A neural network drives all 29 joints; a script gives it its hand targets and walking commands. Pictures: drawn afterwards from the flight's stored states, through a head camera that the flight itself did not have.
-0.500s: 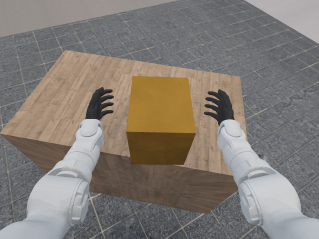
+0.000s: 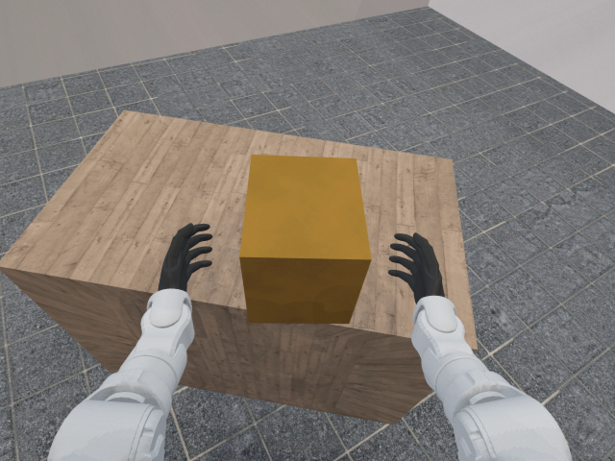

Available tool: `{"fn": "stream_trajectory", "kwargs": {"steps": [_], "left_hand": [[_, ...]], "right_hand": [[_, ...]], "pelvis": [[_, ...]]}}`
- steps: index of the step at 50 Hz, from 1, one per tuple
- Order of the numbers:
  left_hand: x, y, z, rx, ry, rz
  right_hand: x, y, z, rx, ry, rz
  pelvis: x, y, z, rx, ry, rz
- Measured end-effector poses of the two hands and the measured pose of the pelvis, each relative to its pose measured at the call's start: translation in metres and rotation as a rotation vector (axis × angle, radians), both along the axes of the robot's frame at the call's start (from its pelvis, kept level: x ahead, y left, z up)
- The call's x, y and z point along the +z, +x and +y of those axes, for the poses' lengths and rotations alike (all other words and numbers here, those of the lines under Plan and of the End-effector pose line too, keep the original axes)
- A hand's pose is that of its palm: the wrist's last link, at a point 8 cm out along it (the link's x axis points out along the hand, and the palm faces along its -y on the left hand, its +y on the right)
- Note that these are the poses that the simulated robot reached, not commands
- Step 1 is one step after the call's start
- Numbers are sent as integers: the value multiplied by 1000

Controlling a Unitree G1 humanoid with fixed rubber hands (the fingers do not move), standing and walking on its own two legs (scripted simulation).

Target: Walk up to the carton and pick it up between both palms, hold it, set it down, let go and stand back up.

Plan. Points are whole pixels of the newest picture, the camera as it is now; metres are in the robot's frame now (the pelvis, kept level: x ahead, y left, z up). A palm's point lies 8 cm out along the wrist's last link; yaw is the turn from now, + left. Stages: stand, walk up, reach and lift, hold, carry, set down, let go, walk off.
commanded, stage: set down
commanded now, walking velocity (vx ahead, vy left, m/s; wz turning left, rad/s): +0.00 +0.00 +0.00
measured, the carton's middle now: (301, 241) +0.47 +0.00 -0.05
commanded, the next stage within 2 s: let go in 1.56 s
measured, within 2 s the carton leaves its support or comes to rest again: neither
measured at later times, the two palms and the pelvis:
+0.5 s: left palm (168, 347) +0.27 +0.19 -0.04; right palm (431, 352) +0.27 -0.18 -0.04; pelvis +0.01 +0.00 +0.00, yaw +1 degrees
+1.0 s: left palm (150, 376) +0.24 +0.20 -0.05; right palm (449, 384) +0.22 -0.20 -0.05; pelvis +0.05 +0.00 +0.01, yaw -1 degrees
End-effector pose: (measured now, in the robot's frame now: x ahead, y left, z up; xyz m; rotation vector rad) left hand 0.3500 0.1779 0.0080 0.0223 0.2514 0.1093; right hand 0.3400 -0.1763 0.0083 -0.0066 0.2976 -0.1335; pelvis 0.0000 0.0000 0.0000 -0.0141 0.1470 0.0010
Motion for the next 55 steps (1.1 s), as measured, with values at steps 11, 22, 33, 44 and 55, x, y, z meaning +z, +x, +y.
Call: {"fn": "stream_trajectory", "kwargs": {"steps": [11, 22, 33, 44, 55], "left_hand": [[-22, -31, -3, -35, -1, 1], [-46, -69, 7, -15, 5, 13], [-58, -87, 15, -18, 27, 99], [-58, -100, 21, -40, 52, 206], [-61, -118, 31, -47, 73, 322]], "right_hand": [[-25, -32, -5, -30, -8, -17], [-44, -67, -8, -16, -21, 11], [-56, -88, -10, -5, -31, 77], [-55, -106, -22, 10, -58, 142], [-57, -122, -24, 18, -72, 212]], "pelvis": [[-2, 8, 3, 10, -8, -27], [-2, 9, 1, 11, -8, -65], [0, 17, 1, 6, 0, -111], [9, 38, 2, -16, 4, -186], [13, 48, 5, -32, 2, -228]]}}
